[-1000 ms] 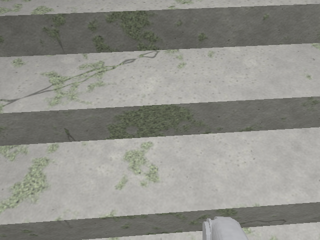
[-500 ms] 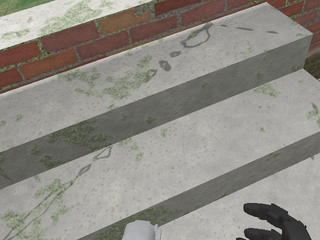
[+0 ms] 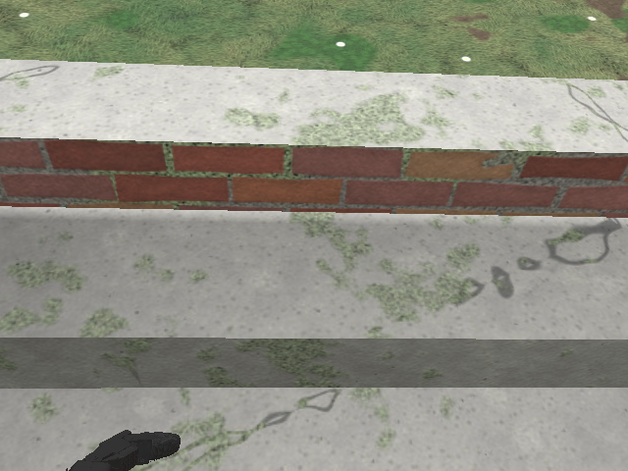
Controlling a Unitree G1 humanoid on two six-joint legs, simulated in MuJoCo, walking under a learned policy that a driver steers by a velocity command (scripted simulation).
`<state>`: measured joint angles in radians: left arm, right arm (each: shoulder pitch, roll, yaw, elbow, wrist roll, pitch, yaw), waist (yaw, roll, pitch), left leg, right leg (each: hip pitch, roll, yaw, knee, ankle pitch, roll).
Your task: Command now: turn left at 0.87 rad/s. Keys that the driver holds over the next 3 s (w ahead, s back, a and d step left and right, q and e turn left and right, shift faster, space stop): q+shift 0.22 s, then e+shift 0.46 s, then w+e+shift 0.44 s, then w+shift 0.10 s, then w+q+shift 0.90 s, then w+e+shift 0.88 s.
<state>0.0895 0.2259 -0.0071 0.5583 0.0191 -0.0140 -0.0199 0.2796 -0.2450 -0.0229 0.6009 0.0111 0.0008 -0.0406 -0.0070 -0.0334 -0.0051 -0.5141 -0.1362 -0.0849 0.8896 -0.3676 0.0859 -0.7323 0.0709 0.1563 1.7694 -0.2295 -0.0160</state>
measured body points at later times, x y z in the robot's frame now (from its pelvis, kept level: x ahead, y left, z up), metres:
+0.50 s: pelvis +0.15 -0.06 +0.04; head +0.15 -0.08 +0.49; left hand +0.22 +0.22 -0.05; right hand +0.45 -0.19 +0.01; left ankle +0.05 +0.05 -0.66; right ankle +0.16 -0.17 -0.69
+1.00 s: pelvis +0.22 +0.00 +0.05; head +0.22 -0.02 +0.50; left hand +0.36 +0.23 -0.05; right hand +0.39 -0.26 +0.00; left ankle +0.27 +0.16 -0.45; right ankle +0.16 -0.17 -0.69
